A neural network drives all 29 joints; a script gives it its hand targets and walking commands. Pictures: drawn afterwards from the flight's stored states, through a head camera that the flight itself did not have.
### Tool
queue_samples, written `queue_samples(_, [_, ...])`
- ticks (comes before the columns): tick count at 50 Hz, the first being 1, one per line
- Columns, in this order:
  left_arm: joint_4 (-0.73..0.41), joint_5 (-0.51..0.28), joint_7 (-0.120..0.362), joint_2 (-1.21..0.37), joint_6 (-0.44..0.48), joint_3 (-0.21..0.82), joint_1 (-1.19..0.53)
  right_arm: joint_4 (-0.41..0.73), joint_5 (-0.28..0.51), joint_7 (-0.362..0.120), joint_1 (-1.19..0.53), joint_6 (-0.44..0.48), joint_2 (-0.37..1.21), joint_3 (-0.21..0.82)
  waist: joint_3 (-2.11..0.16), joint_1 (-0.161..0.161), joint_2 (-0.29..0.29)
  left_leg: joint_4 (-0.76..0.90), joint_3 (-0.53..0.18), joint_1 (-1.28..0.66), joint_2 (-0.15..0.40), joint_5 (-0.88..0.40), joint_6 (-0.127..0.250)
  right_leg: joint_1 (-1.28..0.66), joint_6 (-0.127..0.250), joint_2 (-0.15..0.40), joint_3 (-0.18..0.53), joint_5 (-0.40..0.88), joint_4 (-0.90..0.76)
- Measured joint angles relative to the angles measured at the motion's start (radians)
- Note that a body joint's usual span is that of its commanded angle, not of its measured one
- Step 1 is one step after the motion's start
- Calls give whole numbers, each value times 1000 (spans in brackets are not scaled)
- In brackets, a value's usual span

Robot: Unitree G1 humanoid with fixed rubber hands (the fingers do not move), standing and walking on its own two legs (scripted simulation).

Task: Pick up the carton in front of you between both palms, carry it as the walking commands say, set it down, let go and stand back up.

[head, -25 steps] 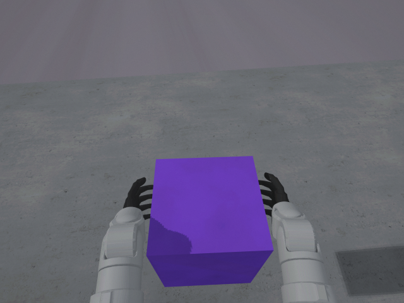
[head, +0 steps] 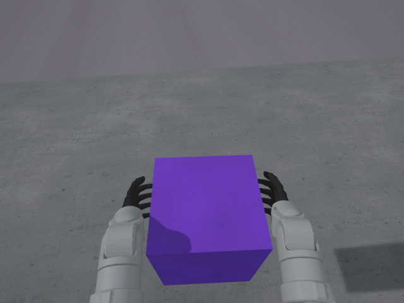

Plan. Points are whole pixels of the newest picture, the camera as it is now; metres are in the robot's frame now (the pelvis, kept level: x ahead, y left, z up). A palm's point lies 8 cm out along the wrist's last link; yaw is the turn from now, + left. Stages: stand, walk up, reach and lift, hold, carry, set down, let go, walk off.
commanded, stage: hold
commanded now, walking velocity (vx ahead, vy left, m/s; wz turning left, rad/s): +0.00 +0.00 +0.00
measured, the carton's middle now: (205, 223) +0.30 +0.00 -0.04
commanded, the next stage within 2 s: set down in 0.86 s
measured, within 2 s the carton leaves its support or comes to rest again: neither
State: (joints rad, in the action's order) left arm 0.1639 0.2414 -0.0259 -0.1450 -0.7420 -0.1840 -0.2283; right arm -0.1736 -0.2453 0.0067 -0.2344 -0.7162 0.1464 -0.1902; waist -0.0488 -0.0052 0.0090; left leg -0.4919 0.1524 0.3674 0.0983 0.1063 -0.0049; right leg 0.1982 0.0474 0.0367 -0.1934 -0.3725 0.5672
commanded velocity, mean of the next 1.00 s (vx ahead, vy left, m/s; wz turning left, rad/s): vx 0.00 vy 0.00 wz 0.00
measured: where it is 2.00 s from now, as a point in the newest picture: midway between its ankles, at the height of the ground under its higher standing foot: outside the picture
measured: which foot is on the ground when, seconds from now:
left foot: down 0.00-1.00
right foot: down 0.00-1.00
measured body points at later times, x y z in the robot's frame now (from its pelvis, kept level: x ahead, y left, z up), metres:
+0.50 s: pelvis +0.00 +0.06 +0.01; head -0.03 +0.09 +0.46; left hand +0.34 +0.13 +0.04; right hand +0.26 -0.16 +0.05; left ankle +0.09 +0.17 -0.73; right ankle -0.04 -0.08 -0.73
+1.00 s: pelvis +0.01 +0.07 +0.01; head -0.02 +0.09 +0.46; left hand +0.35 +0.13 +0.04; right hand +0.27 -0.16 +0.05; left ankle +0.09 +0.17 -0.73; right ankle -0.04 -0.08 -0.73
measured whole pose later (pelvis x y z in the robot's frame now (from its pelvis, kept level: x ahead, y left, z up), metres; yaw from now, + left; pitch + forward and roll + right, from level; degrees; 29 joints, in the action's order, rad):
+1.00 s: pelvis +0.01 +0.07 +0.01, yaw -16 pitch -6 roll +0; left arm 0.33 0.33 0.00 -0.17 -0.71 -0.28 -0.34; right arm -0.37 -0.32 -0.03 -0.35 -0.66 0.18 -0.32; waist 0.01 -0.02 0.05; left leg -0.37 -0.04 0.13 -0.03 0.14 0.00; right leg 0.06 -0.03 0.00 0.16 -0.25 0.40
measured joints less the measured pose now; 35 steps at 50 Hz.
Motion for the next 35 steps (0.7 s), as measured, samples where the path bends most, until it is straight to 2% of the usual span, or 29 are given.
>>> queue_samples(3, [-39,4,-3,6,10,-2,33,-36,-11,-7,-9,39,2,23,71,-17,16,67,-128,-101,-48,-12,-2,-71,-3,-23,75,39,-62])
queue_samples(5, [-39,3,-5,8,19,-1,44,-49,-14,-9,-10,50,2,26,93,-15,11,97,-200,-145,-60,-17,-9,-104,-4,-43,115,70,-106])
queue_samples(10, [17,12,-4,2,36,3,12,-53,-6,-6,-1,56,0,-4,107,15,2,125,-260,-205,-70,13,-31,-142,-16,-68,189,110,-156])
queue_samples(16, [90,46,9,-9,34,-20,-43,-89,-7,-6,-21,52,4,-49,93,15,16,126,-237,-238,-85,22,-39,-156,-41,-65,260,123,-164])
queue_samples(24, [107,68,13,-13,19,-45,-58,-149,-35,-22,-63,51,14,-78,82,-2,37,117,-203,-245,-111,28,-5,-163,-70,-40,303,133,-176])
queue_samples(35, [116,70,12,-16,14,-63,-72,-174,-62,-35,-86,55,21,-99,72,-4,40,113,-184,-243,-136,32,23,-162,-62,-24,342,131,-182])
